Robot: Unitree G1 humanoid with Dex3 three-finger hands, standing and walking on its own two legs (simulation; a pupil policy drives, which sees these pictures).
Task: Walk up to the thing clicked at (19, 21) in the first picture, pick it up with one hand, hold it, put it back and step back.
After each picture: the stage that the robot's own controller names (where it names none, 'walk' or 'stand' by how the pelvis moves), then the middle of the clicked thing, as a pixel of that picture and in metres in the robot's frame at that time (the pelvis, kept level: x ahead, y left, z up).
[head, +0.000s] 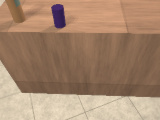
stand; (12, 0) +0.87 +0.40 +0.06
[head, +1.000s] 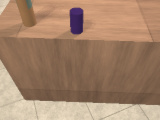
walk; (23, 1) +0.77 +0.28 +0.09
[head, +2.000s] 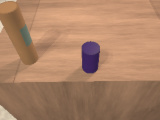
stand; (20, 37) +0.49 +0.26 +0.09
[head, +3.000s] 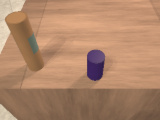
stand; (27, 45) +0.49 +0.23 +0.07
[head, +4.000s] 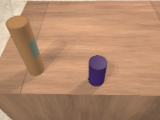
stand; (28, 49) +0.46 +0.23 +0.07
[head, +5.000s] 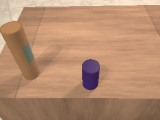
stand; (23, 54) +0.46 +0.25 +0.06
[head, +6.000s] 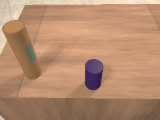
stand; (25, 53) +0.45 +0.24 +0.06
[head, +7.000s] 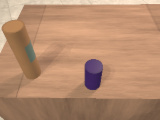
stand; (24, 53) +0.45 +0.24 +0.06
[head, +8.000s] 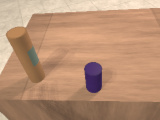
rise first; (28, 57) +0.45 +0.27 +0.06
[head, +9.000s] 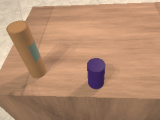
go down; (29, 53) +0.45 +0.26 +0.07
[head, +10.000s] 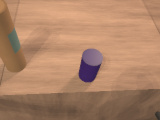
go down; (6, 41) +0.44 +0.23 +0.09
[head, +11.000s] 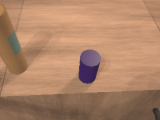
close in; (7, 44) +0.44 +0.24 +0.10
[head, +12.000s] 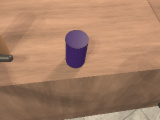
close; out of the picture +0.47 +0.26 +0.13
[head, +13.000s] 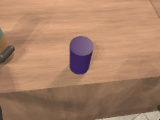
lift; out of the picture +0.45 +0.25 +0.13
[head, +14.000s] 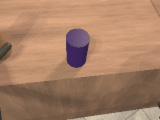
lift; out of the picture +0.46 +0.25 +0.14
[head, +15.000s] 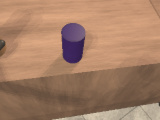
lift; out of the picture +0.47 +0.26 +0.15
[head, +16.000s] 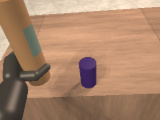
lift; (25, 45) +0.35 +0.17 +0.23
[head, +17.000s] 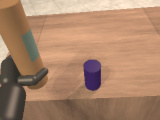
hold; (23, 49) +0.34 +0.18 +0.22
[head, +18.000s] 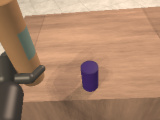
hold; (19, 47) +0.33 +0.18 +0.23
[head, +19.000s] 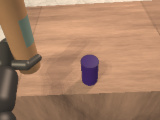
crouch; (19, 34) +0.39 +0.19 +0.22
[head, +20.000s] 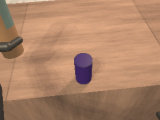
lower; out of the picture +0.47 +0.24 +0.21
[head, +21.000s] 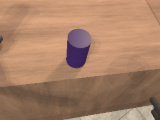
lower; out of the picture +0.49 +0.27 +0.14
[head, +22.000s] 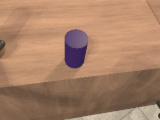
lower; out of the picture +0.48 +0.26 +0.14
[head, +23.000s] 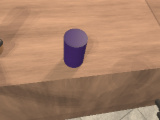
lower; out of the picture +0.48 +0.27 +0.14
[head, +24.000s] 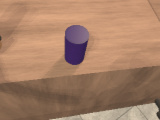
rest; out of the picture +0.49 +0.27 +0.14
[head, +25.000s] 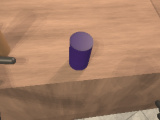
withdraw; out of the picture +0.47 +0.26 +0.14
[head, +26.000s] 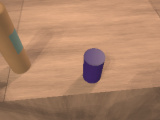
sink last; (9, 43) +0.44 +0.24 +0.11
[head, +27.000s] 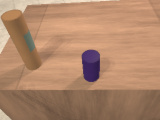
stand; (24, 43) +0.49 +0.27 +0.10
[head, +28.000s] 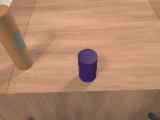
stand; (13, 42) +0.47 +0.27 +0.10
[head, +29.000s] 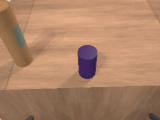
stand; (13, 38) +0.48 +0.27 +0.11
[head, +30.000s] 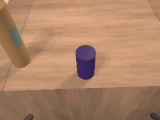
stand; (10, 38) +0.47 +0.27 +0.12
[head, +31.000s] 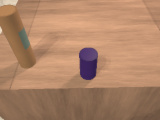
stand; (18, 40) +0.49 +0.26 +0.10
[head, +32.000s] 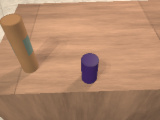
walk; (22, 47) +0.49 +0.26 +0.06
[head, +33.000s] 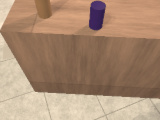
walk; out of the picture +0.74 +0.21 +0.08
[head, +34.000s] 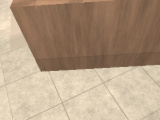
stand; out of the picture +1.03 +0.32 +0.08
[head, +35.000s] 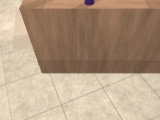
stand; out of the picture +1.07 +0.23 +0.07
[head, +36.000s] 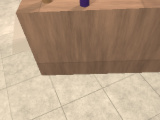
stand; out of the picture +1.07 +0.25 +0.06
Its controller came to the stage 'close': yes
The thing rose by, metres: 0.21
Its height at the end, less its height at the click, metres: +0.00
